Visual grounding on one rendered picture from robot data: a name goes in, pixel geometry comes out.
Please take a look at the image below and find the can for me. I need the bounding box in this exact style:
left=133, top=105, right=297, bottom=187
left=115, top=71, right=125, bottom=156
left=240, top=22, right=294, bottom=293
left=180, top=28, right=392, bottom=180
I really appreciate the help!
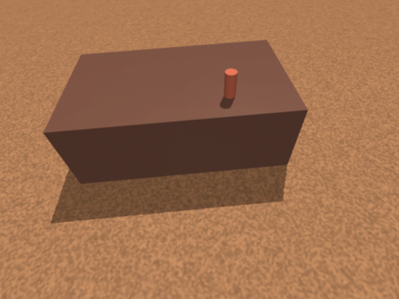
left=224, top=69, right=238, bottom=99

